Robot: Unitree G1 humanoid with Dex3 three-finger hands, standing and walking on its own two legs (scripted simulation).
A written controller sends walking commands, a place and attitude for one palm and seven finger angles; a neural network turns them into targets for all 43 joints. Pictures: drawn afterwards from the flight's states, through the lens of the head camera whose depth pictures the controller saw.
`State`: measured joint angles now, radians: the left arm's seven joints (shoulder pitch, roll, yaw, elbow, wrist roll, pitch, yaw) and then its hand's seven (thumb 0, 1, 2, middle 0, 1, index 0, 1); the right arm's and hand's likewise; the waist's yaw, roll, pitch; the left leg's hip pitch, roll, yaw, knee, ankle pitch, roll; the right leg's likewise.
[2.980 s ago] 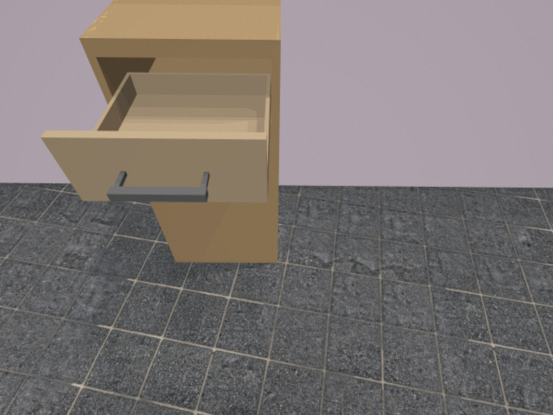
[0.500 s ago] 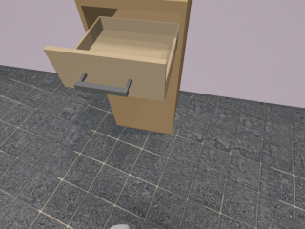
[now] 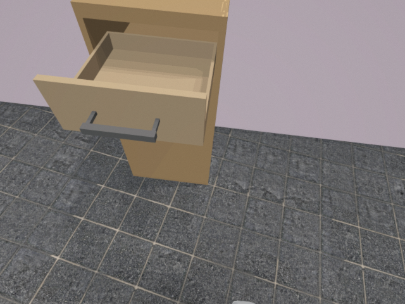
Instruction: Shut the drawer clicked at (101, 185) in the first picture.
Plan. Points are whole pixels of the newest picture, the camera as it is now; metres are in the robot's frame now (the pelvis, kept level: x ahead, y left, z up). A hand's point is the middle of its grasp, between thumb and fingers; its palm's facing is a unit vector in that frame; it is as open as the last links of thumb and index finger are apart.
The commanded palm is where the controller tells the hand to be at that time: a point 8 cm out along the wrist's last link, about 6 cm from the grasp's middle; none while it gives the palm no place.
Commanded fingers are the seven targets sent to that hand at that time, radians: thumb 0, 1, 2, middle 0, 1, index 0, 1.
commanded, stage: take the last steps up to it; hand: left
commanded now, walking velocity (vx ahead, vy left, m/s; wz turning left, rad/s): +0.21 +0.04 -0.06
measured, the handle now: (121, 125) +0.48 +0.24 +0.03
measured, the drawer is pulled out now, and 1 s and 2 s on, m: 0.29 0.29 0.29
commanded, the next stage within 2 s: come to a stop and stand still in 0.28 s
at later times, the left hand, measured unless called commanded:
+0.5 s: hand out of the picture +0.10 +0.13 -0.19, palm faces +0.07 -0.99 -0.15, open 7.4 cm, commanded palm none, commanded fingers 0.00 0.90 0.90 -0.20 -0.30 -0.20 -0.30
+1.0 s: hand (148, 288) +0.17 +0.14 -0.18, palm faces +0.05 -0.97 -0.24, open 7.4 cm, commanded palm none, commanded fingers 0.00 0.90 0.90 -0.20 -0.30 -0.20 -0.30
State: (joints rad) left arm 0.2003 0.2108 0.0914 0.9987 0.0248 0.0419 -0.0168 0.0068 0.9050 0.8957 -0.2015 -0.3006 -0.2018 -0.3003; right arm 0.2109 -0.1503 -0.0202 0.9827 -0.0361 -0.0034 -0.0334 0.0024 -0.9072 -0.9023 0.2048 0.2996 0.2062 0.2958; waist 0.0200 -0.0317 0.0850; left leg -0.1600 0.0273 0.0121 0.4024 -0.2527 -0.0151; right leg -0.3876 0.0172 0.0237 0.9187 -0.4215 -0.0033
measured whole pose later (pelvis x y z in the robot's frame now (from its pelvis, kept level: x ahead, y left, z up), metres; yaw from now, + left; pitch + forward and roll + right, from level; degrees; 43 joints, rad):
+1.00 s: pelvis +0.12 -0.06 -0.01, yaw +0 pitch +0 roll +1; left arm 0.20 0.18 0.06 1.02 0.02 0.01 0.03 0.00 0.90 0.90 -0.20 -0.30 -0.20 -0.30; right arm 0.17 -0.19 -0.05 1.04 0.00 0.04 -0.02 0.00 -0.91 -0.90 0.20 0.30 0.20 0.30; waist 0.00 -0.01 0.09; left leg -0.18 0.02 0.02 0.51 -0.28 -0.02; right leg -0.22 0.01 -0.09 0.51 -0.30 -0.06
